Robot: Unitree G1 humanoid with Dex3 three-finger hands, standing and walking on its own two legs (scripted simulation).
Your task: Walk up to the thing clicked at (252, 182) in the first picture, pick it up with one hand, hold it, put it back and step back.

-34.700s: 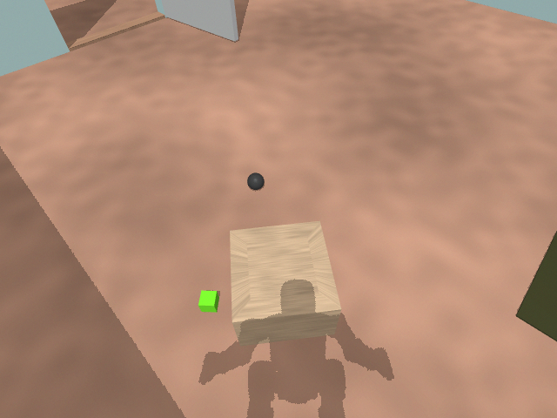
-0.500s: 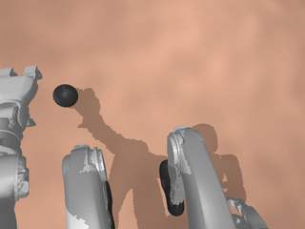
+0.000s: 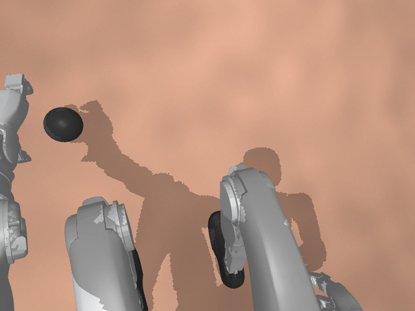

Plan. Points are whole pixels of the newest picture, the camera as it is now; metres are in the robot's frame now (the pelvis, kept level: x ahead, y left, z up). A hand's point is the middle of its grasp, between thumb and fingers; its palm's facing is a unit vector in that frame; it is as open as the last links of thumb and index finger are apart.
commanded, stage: rise first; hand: left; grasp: from above
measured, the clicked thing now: (63, 124) +0.51 +0.24 -0.31
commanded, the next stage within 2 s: approach in 1.76 s
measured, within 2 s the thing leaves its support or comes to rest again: neither
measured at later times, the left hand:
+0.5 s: hand (21, 129) +0.47 +0.29 -0.19, palm faces -0.45 -0.06 -0.89, open 14.1 cm
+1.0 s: hand (18, 129) +0.47 +0.29 -0.19, palm faces -0.44 -0.06 -0.90, open 14.2 cm
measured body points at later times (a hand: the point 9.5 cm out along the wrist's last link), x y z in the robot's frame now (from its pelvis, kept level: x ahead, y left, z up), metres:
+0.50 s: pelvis +0.00 +0.00 -0.01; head +0.25 +0.07 +0.35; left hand +0.49 +0.29 -0.14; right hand +0.03 -0.27 -0.11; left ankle +0.07 +0.13 -0.31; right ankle +0.10 -0.13 -0.31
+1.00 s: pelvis +0.00 +0.00 -0.02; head +0.25 +0.07 +0.35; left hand +0.49 +0.29 -0.14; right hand +0.03 -0.27 -0.11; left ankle +0.07 +0.13 -0.31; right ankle +0.10 -0.13 -0.31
